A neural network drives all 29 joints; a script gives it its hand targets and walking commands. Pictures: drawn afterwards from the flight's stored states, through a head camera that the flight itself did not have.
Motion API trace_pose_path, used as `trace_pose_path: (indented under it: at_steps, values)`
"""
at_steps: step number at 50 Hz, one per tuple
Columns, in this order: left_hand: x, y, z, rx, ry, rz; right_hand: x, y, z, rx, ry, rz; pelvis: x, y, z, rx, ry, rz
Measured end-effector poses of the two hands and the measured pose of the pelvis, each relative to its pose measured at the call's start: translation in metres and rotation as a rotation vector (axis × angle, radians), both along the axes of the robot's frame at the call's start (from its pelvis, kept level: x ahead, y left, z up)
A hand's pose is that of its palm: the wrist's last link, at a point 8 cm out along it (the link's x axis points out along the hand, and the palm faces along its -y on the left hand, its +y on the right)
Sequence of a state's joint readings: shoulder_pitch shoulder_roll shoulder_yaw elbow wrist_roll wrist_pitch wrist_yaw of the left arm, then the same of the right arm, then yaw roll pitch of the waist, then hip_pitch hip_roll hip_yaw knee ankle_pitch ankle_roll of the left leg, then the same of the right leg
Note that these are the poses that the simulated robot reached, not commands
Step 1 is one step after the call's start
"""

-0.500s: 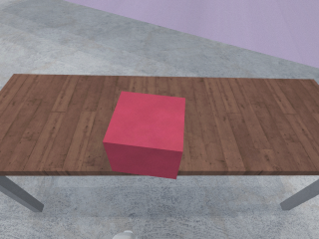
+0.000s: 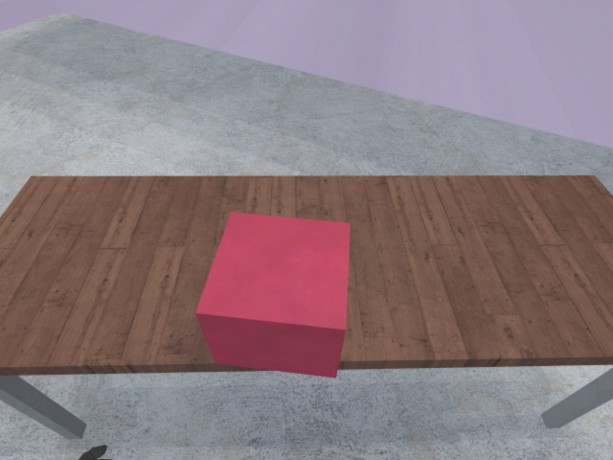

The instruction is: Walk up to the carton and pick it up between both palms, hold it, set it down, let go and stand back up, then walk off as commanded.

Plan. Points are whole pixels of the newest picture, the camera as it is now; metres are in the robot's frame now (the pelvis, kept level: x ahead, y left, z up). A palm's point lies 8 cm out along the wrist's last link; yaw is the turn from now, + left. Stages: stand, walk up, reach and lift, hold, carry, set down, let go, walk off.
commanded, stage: walk up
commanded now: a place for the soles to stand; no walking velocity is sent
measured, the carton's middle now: (282, 293) +0.42 +0.06 -0.09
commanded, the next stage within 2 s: none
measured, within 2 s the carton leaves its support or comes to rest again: neither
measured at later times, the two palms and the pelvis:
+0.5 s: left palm out of the picture +0.08 +0.36 -0.10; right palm out of the picture +0.12 -0.29 -0.10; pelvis +0.01 +0.03 +0.00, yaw +0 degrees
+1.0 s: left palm out of the picture +0.09 +0.40 -0.11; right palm out of the picture +0.13 -0.19 -0.11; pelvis +0.02 +0.10 +0.00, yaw +0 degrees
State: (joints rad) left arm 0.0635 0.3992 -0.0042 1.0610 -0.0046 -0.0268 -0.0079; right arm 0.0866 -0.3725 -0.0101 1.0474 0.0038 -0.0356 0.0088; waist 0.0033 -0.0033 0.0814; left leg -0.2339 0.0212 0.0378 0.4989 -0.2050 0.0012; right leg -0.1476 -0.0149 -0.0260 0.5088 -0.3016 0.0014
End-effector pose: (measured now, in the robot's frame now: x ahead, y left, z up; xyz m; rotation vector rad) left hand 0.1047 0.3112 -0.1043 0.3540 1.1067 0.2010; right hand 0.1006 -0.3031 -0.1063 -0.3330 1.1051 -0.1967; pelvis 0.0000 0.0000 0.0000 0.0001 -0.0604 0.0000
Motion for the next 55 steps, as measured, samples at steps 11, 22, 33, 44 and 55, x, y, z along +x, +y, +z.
trace_pose_path:
  at_steps: [11, 22, 33, 44, 55]
  values:
    - [0.003, 0.000, -0.002, -0.027, 0.040, 0.011, -0.005, 0.005, 0.005, -0.010, 0.046, -0.015, 0.009, 0.006, 0.007, -0.004, 0.003, -0.001]
    - [-0.011, 0.025, -0.002, 0.045, 0.062, 0.038, 0.011, 0.004, 0.005, -0.026, 0.058, -0.007, 0.012, 0.019, 0.002, -0.016, 0.012, 0.002]
    - [-0.047, 0.124, -0.008, 0.155, 0.126, 0.089, 0.026, 0.056, -0.003, -0.054, 0.049, 0.052, 0.012, 0.076, -0.017, 0.001, 0.008, 0.038]
    - [-0.033, 0.112, -0.017, 0.052, 0.150, 0.040, 0.024, 0.107, -0.011, 0.008, 0.006, 0.015, 0.016, 0.097, -0.010, -0.002, -0.012, 0.001]
    - [0.013, 0.083, -0.005, -0.044, 0.055, 0.007, 0.039, 0.109, 0.009, 0.017, -0.024, 0.009, 0.023, 0.097, 0.008, -0.003, -0.003, -0.008]
